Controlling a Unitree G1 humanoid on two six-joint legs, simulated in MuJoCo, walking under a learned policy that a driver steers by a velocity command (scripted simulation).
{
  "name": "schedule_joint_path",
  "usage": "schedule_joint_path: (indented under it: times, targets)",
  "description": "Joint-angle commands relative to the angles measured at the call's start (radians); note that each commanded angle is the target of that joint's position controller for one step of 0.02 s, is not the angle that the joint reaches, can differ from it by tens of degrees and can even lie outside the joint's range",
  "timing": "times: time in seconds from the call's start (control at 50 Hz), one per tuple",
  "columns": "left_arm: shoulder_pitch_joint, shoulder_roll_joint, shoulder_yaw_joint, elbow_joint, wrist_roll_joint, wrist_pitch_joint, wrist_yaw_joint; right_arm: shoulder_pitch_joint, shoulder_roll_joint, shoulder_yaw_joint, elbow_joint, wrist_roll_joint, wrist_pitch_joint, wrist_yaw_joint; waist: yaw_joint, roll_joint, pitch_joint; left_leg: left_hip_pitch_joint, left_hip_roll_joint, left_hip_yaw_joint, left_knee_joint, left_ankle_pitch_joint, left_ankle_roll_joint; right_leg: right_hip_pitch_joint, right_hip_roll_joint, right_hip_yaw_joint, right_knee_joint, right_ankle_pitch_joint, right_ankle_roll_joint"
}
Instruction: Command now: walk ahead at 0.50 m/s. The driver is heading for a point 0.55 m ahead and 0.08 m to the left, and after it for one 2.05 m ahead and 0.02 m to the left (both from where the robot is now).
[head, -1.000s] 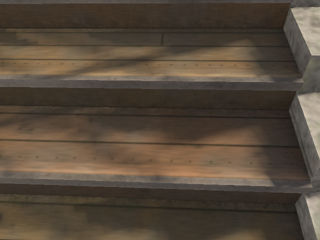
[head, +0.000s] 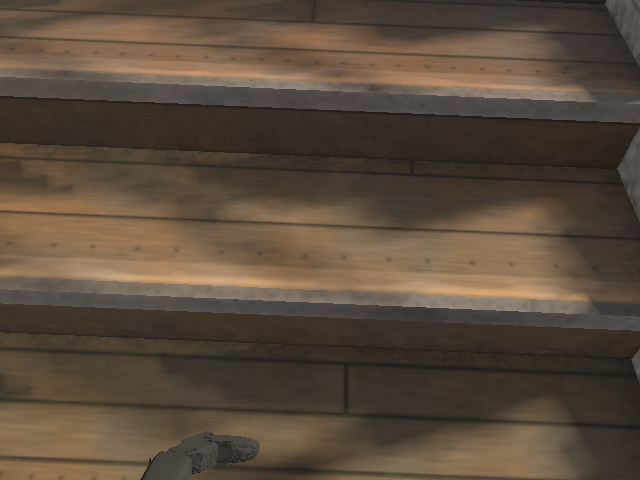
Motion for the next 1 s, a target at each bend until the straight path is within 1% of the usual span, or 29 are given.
schedule_joint_path:
  times: [0.02, 0.06, 0.1, 0.12, 0.18, 0.2, 0.26, 0.28, 0.3, 0.32, 0.34, 0.36, 0.4, 0.42, 0.44, 0.46, 0.48, 0.5, 0.52, 0.56, 0.62, 0.66, 0.7, 0.8, 0.82, 0.88, 0.92, 0.96, 1.0]
  targets:
    - [0.664, 0.192, 0.073, 0.207, 0.028, -0.036, 0.031, -0.047, -0.11, -0.069, -0.039, 0.063, 0.016, 0.007, 0.21, -0.205, -0.098, -0.74, -0.128, -0.267, 1.175, 0.089, 0.013, 0.737, -0.293, 0.969, -0.76, 0.012, -0.28]
    - [0.46, 0.079, 0.058, 0.259, -0.001, -0.061, 0.017, -0.233, -0.07, -0.055, -0.149, 0.049, 0.003, -0.04, 0.102, -0.089, -0.029, -0.917, -0.16, -0.242, 1.445, -0.01, 0.089, 0.637, -0.296, 0.791, -0.731, 0.256, -0.278]
    - [0.341, -0.065, 0.009, 0.316, 0.018, -0.073, 0.005, -0.265, 0.001, -0.022, -0.207, 0.041, 0.033, -0.059, -0.025, 0.015, -0.022, -1.014, -0.096, -0.219, 1.424, 0.004, 0.179, 0.56, -0.243, 0.528, -0.75, 0.292, -0.165]
    - [0.324, -0.09, 0.002, 0.323, 0.014, -0.089, 0.007, -0.25, 0.019, -0.016, -0.221, 0.028, 0.055, -0.063, -0.069, 0.014, 0.011, -1.046, -0.065, -0.162, 1.384, -0.039, 0.187, 0.533, -0.203, 0.403, -0.773, 0.321, -0.144]
    - [0.278, -0.081, 0.001, 0.305, 0.041, -0.134, 0.013, -0.337, -0.002, -0.001, -0.286, 0.063, 0.08, -0.085, -0.118, -0.086, 0.063, -0.993, 0.002, -0.044, 1.298, -0.221, 0.162, 0.351, -0.152, 0.213, -0.878, 0.308, -0.085]
    - [0.423, -0.04, 0.007, 0.346, 0.068, -0.134, 0.02, -0.443, -0.013, 0.009, -0.315, 0.075, 0.079, -0.086, -0.053, -0.181, 0.079, -1.098, -0.018, -0.007, 1.505, -0.342, 0.161, 0.422, -0.175, 0.251, -0.911, 0.285, -0.114]
    - [0.604, 0.01, -0.001, 0.427, 0.128, -0.117, 0.023, -0.708, -0.055, 0.031, -0.453, 0.073, 0.058, -0.096, 0.012, -0.025, 0.098, -1.362, 0.043, -0.018, 1.218, -0.316, 0.199, 0.659, -0.226, 0.304, -0.948, 0.113, -0.072]
    - [0.627, 0.03, 0.007, 0.416, 0.108, -0.122, 0.02, -0.782, -0.074, 0.031, -0.489, 0.077, 0.058, -0.102, 0.052, -0.062, 0.082, -1.287, 0.06, 0.006, 1.082, -0.286, 0.184, 0.617, -0.217, 0.304, -0.979, 0.154, -0.08]
    - [0.493, 0.062, 0.012, 0.333, 0.072, -0.112, -0.008, -0.867, -0.087, 0.036, -0.531, 0.074, 0.086, -0.091, 0.017, -0.103, 0.082, -0.91, 0.06, 0.078, 0.827, -0.324, 0.154, 0.326, -0.222, 0.239, -1.15, 0.197, -0.083]
    - [0.554, 0.065, 0.008, 0.338, 0.031, -0.109, -0.02, -0.949, -0.06, 0.042, -0.557, 0.065, 0.104, -0.075, 0.05, -0.156, 0.065, -0.681, 0.024, 0.116, 0.819, -0.38, 0.102, 0.173, -0.228, 0.254, -1.219, 0.124, -0.108]
    - [0.547, 0.104, 0.013, 0.294, -0.006, -0.124, -0.018, -0.866, -0.01, 0.047, -0.54, 0.054, 0.108, -0.053, 0.019, -0.237, 0.072, -0.613, -0.016, 0.184, 0.864, -0.379, 0.044, 0.253, -0.277, 0.242, -1.208, 0.338, -0.131]
    - [0.56, 0.196, 0.037, 0.311, -0.02, -0.135, -0.02, -0.799, -0.016, 0.044, -0.524, 0.059, 0.116, -0.038, -0.042, -0.235, 0.074, -0.568, -0.068, 0.215, 0.777, -0.319, 0.045, 0.374, -0.28, 0.202, -1.101, 0.958, -0.152]
    - [0.608, 0.263, 0.07, 0.316, -0.013, -0.162, -0.033, -0.656, -0.097, 0.014, -0.482, 0.068, 0.097, -0.029, -0.073, -0.234, -0.021, -0.476, -0.155, 0.229, 0.445, -0.309, 0.051, 0.747, -0.29, 0.171, -0.888, 1.638, -0.105]
    - [0.692, 0.239, 0.084, 0.339, 0.022, -0.163, -0.04, -0.531, -0.137, -0.003, -0.449, 0.044, 0.096, -0.034, -0.073, -0.184, -0.166, -0.228, -0.108, 0.09, 0.458, -0.02, 0.107, 0.69, -0.262, 0.162, -0.669, 1.596, -0.053]
    - [0.803, 0.161, 0.075, 0.348, 0.049, -0.163, -0.055, -0.399, -0.164, -0.001, -0.41, 0.063, 0.097, -0.043, -0.072, -0.042, -0.32, 0.084, -0.005, -0.246, 0.28, -0.169, 0.196, 0.389, -0.171, 0.228, -0.45, 1.248, -0.042]
    - [0.685, 0.098, 0.075, 0.31, 0.046, -0.142, -0.068, -0.138, -0.231, -0.033, -0.315, 0.021, 0.113, -0.071, -0.18, 0.12, -0.302, 0.217, 0.101, -0.587, -0.06, -0.424, 0.232, 0.155, -0.047, 0.305, -0.204, 0.507, -0.022]
    - [0.562, 0.073, 0.086, 0.303, 0.008, -0.121, -0.071, -0.003, -0.303, -0.076, -0.251, 0.018, 0.093, -0.091, -0.222, 0.151, -0.196, 0.098, 0.178, -0.86, -0.257, -0.802, 0.24, -0.004, 0.009, 0.452, 0.299, 0.394, -0.015]
    - [0.517, 0.068, 0.091, 0.302, -0.018, -0.118, -0.045, -0.055, -0.294, -0.074, -0.21, 0.03, 0.058, -0.111, -0.174, 0.138, -0.068, -0.051, 0.154, -0.782, -0.243, -0.876, 0.172, -0.087, 0.001, 0.493, 0.505, 0.447, -0.013]
    - [0.51, 0.05, 0.089, 0.298, -0.015, -0.124, -0.02, -0.177, -0.246, -0.072, -0.199, 0.042, 0.048, -0.107, -0.109, 0.088, -0.026, -0.172, 0.159, -0.687, -0.249, -0.705, 0.171, -0.089, 0.013, 0.496, 0.695, 0.488, -0.028]
    - [0.413, 0.032, 0.074, 0.227, -0.021, -0.113, 0.015, -0.322, -0.067, -0.027, -0.17, 0.041, 0.046, -0.089, -0.002, -0.099, -0.04, -0.231, 0.175, -0.521, -0.237, -0.331, 0.115, -0.162, 0.019, 0.517, 0.807, 0.525, -0.094]
    - [0.398, 0.032, 0.059, 0.205, -0.013, -0.067, 0.006, -0.351, 0.03, -0.004, -0.121, 0.011, 0.039, -0.071, 0.087, -0.113, -0.014, -0.229, 0.105, -0.23, -0.276, -0.157, 0.063, -0.331, -0.012, 0.472, 0.851, 0.516, -0.15]
    - [0.385, 0.041, 0.052, 0.211, -0.014, -0.059, -0.008, -0.357, 0.018, -0.012, -0.128, 0.009, 0.026, -0.073, 0.096, -0.097, 0.011, -0.274, 0.058, -0.08, -0.332, -0.223, 0.086, -0.34, -0.045, 0.378, 0.822, 0.439, -0.124]
    - [0.316, 0.052, 0.041, 0.202, -0.008, -0.059, -0.023, -0.237, 0.009, -0.003, -0.088, -0.024, 0.016, -0.086, 0.057, -0.006, 0.035, -0.254, 0.05, -0.077, -0.387, -0.263, 0.126, -0.429, -0.053, 0.283, 1.055, 0.366, -0.12]
    - [0.035, 0.028, -0.016, 0.033, -0.016, -0.048, 0.018, 0.005, 0.005, 0.024, 0.003, -0.06, 0.008, -0.09, -0.007, -0.055, 0.102, 0.042, 0.143, -0.121, -0.455, -0.261, 0.119, -0.766, -0.144, 0.258, 0.961, 0.305, -0.166]
    - [-0.042, 0.07, -0.011, -0.015, -0.018, -0.043, 0.029, 0.056, -0.013, 0.027, 0.014, -0.07, 0.001, -0.078, -0.031, -0.095, 0.085, 0.07, 0.147, -0.104, -0.485, -0.291, 0.105, -0.737, -0.176, 0.227, 0.715, 0.39, -0.138]
    - [-0.28, 0.045, -0.018, -0.102, 0.006, 0.014, 0.016, 0.116, -0.001, 0.04, -0.002, -0.024, 0.001, -0.04, -0.09, 0.029, 0.128, -0.119, 0.183, -0.057, -0.682, -0.194, 0.155, -0.435, -0.197, 0.083, 0.449, 0.248, -0.089]
    - [-0.183, 0.014, -0.014, -0.076, 0.018, 0.026, -0.01, 0.026, -0.041, 0.042, -0.069, 0.029, -0.021, -0.031, -0.029, 0.062, 0.11, -0.215, 0.176, 0.045, -0.658, 0.092, 0.15, -0.118, -0.137, 0.031, 0.372, 0.16, -0.052]
    - [-0.135, 0.033, -0.003, -0.084, 0.005, 0.022, -0.032, 0.029, -0.179, 0.009, -0.072, 0.05, -0.03, -0.034, 0.04, 0.112, 0.07, -0.034, 0.187, 0.068, -0.556, 0.733, 0.181, 0.005, -0.029, -0.038, 0.213, 0.025, -0.032]
    - [-0.043, 0.074, 0.023, -0.081, -0.016, -0.006, -0.025, 0.033, -0.246, -0.031, -0.052, 0.039, -0.039, -0.019, 0.081, 0.149, -0.034, 0.162, 0.194, 0.102, -0.37, 1.288, 0.123, 0.192, 0.015, 0.002, -0.029, 0.034, -0.068]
